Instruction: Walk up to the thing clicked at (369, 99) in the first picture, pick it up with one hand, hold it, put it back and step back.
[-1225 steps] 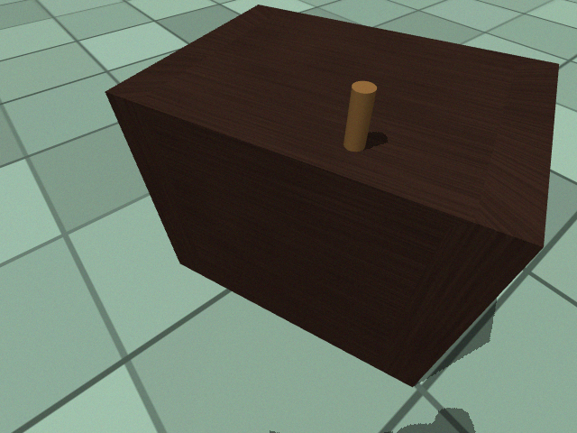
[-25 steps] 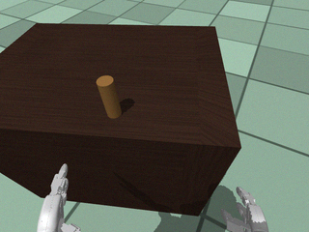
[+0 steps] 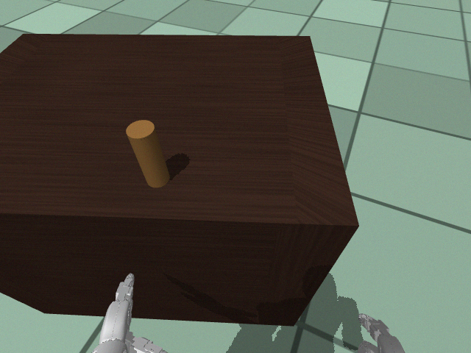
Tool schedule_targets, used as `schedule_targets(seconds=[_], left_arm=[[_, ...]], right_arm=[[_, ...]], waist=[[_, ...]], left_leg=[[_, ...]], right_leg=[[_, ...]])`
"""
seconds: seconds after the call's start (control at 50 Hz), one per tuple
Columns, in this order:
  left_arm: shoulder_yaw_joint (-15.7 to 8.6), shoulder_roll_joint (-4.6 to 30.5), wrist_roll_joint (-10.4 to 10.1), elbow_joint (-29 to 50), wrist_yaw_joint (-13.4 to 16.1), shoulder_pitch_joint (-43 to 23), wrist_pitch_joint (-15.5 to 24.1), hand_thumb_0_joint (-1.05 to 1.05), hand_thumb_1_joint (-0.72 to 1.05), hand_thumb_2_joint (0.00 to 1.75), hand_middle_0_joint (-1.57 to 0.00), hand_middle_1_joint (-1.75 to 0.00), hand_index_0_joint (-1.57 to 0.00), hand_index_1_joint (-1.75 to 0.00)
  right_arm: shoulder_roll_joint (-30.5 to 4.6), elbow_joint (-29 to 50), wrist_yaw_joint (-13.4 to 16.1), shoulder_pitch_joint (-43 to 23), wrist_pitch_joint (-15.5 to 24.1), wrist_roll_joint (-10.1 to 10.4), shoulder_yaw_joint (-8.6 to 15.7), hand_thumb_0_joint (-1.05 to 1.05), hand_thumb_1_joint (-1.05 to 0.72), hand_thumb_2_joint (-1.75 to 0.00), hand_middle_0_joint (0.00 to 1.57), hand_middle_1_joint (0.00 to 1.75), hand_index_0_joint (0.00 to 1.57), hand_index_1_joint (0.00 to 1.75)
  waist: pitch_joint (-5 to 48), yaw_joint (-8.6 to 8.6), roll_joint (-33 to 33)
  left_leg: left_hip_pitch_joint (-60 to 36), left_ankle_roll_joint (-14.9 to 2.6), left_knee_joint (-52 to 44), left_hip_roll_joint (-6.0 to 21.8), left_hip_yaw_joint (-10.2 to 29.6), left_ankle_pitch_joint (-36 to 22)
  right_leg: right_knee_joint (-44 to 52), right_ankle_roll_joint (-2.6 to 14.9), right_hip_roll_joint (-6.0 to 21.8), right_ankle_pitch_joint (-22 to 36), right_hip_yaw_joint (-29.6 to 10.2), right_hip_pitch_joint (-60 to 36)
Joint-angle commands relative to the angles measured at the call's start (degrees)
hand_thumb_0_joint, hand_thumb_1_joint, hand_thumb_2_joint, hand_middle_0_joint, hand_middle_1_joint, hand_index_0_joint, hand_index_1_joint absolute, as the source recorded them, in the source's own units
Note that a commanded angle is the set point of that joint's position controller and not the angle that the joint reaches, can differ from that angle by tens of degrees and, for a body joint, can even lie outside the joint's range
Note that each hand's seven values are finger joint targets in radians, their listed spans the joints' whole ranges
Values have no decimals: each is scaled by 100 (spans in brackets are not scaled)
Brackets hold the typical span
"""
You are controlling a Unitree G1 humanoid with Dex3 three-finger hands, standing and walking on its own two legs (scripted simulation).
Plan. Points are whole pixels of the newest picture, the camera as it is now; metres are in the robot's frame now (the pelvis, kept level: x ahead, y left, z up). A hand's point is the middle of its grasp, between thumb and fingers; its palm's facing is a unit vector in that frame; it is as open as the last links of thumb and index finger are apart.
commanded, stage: home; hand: left
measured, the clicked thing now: (150, 156) +0.42 +0.19 +0.10
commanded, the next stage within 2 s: stand in 1.94 s
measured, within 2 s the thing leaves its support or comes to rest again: neither
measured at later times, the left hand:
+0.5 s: hand out of the picture +0.05 +0.26 -0.14, palm faces -0.04 -0.92 -0.40, open 17.5 cm
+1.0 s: hand out of the picture +0.02 +0.25 -0.15, palm faces -0.04 -0.94 -0.35, open 17.6 cm
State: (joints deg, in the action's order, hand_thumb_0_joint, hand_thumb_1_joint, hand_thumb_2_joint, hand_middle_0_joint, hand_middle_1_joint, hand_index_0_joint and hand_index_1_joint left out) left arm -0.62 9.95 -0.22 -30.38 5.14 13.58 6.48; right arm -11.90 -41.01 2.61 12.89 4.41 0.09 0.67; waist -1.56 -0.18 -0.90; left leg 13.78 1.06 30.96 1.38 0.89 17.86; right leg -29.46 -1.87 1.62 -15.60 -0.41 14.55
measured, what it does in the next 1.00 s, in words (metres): stands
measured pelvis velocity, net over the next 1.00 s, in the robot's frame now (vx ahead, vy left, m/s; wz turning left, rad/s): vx -0.03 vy -0.01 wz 0.00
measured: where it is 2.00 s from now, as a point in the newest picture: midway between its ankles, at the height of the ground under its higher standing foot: outside the picture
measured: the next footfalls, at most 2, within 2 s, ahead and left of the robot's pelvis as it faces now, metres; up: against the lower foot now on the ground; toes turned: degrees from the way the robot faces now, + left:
none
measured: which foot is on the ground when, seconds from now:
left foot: down 0.00-1.00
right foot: down 0.00-1.00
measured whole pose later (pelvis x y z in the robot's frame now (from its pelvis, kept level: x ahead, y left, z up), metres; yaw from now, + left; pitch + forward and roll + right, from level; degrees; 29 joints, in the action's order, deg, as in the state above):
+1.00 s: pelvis -0.03 -0.01 +0.01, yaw +0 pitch -3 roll +0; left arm 1.7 20.9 0.5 -64.1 -0.4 9.5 0.6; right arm -20.4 -61.8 -1.2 11.3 -0.1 -1.0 -0.6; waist -2.0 0.3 -0.1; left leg 9.2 1.8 22.3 1.5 1.1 10.7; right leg -22.9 -1.0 1.5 -9.6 -0.1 10.7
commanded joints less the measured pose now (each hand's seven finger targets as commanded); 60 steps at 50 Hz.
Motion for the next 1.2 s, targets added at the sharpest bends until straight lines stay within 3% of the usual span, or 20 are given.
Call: schedule_targets(seconds=[0.0,0.02,0.04,0.06,0.12,0.14,0.18,0.26,0.34,0.36,0.4,0.46,0.56,0.68,0.8,1.08,1.18], left_arm=[[-201,484,14,729,33,-310,204,0,-55,5,-5,-5,-5,-5],[-358,679,11,796,44,-417,203,0,-56,5,-5,-5,-5,-5],[-222,479,22,552,31,-199,170,0,-55,6,-5,-5,-5,-5],[-422,759,16,871,54,-372,187,0,-56,5,-5,-5,-5,-5],[-321,623,7,876,55,-352,166,0,-55,6,-5,-5,-5,-5],[-499,2007,352,-305,-93,-2,-24,0,-57,5,-5,-5,-5,-5],[-467,1903,333,-414,-195,-31,-157,0,-58,4,-5,-5,-5,-5],[-242,1793,207,-836,-329,-395,-190,0,-58,4,-5,-5,-5,-5],[-145,1974,192,-1367,-385,-580,-252,0,-58,4,-5,-5,-5,-5],[-133,1996,194,-1476,-399,-600,-268,0,-58,4,-5,-5,-5,-5],[-102,2093,180,-1725,-422,-614,-307,0,-59,3,-5,-4,-5,-4],[-72,2212,176,-2051,-443,-619,-325,0,-58,3,-5,-5,-5,-4],[-38,2440,162,-2487,-462,-632,-397,0,-60,3,-5,-4,-5,-4],[-48,2582,132,-2791,-479,-606,-422,0,-59,3,-5,-4,-5,-4],[-43,2463,85,-2973,-482,-591,-422,0,-59,3,-5,-4,-5,-4],[-49,2365,92,-3132,-484,-753,-455,0,-59,3,-5,-4,-5,-4],[-46,2332,69,-3138,-481,-811,-444,0,-60,3,-5,-4,-5,-4]], right_arm=[[-794,823,40,-374,231,16,283,0,-90,-90,20,30,20,30],[-771,922,42,-473,226,25,248,0,-90,-90,20,30,20,30],[-750,853,31,-384,196,19,260,0,-90,-90,20,30,20,30],[-756,942,32,-465,185,28,245,0,-90,-90,20,30,20,30],[-726,948,37,-433,150,38,237,0,-90,-90,20,30,20,30],[-1627,307,-80,-46,-24,-330,504,0,-90,-90,20,30,20,30],[-1619,223,-145,-91,-157,-291,484,0,-90,-90,20,30,20,30],[-1536,-30,-260,-247,-183,-176,372,0,-90,-90,20,30,20,30],[-1671,-387,-309,-412,-233,-175,332,0,-90,-90,20,30,20,30],[-1711,-462,-314,-455,-233,-177,323,0,-90,-90,20,30,20,30],[-1778,-651,-329,-507,-255,-168,296,0,-90,-90,20,30,20,30],[-1889,-902,-338,-565,-274,-155,266,0,-90,-90,20,30,20,30],[-2052,-1260,-347,-541,-321,-153,210,0,-90,-90,20,30,20,30],[-2099,-1523,-362,-316,-337,-134,178,0,-90,-90,20,30,20,30],[-2054,-1633,-326,-325,-293,-137,131,0,-90,-90,20,30,20,30],[-2077,-1766,-254,-481,-291,-74,72,0,-90,-90,20,30,20,30],[-2114,-1795,-239,-517,-268,-64,81,0,-90,-90,20,30,20,30]], waist=[[872,86,244],[808,132,253],[850,109,293],[866,160,187],[819,99,-26],[936,-36,-50],[1144,4,-182],[609,-26,92],[131,-45,90],[185,-22,9],[26,-7,-37],[236,28,-57],[-68,53,72],[-109,12,264],[76,58,90],[66,52,21],[333,30,30]], left_leg=[[-240,-26,-371,-108,-287,-2042],[-146,-33,-395,-126,-293,-1878],[-173,-31,-381,-123,-307,-1924],[-163,-45,-400,-151,-334,-1838],[-219,-35,-418,-164,-372,-1734],[-386,-151,-100,381,106,-2527],[-354,-256,-176,402,129,-2637],[-193,-264,-488,391,238,-1411],[-114,-251,-830,421,360,-980],[-124,-264,-854,441,362,-1058],[-85,-230,-1046,398,393,-661],[-187,-253,-1137,431,445,-637],[-89,-250,-1404,399,523,207],[-176,-261,-1368,350,514,226],[-147,-265,-1385,429,519,-257],[-313,-219,-1448,496,488,-580],[-568,-189,-1375,563,458,-1337]], right_leg=[[187,203,-230,1793,403,-404],[253,195,-213,1622,405,-427],[222,195,-211,1672,403,-473],[248,180,-193,1628,379,-503],[261,201,-184,1559,335,-435],[-88,464,456,2553,-204,-405],[-160,511,482,2546,-226,-678],[234,428,449,1440,-245,-314],[524,399,443,862,-343,-113],[533,401,435,967,-339,-228],[714,394,422,458,-376,-150],[804,401,445,512,-409,-416],[1141,377,442,-450,-528,-156],[1367,373,497,-912,-686,-14],[1233,365,506,-89,-652,-390],[1203,327,489,484,-542,-505],[1097,312,549,1328,-524,-751]])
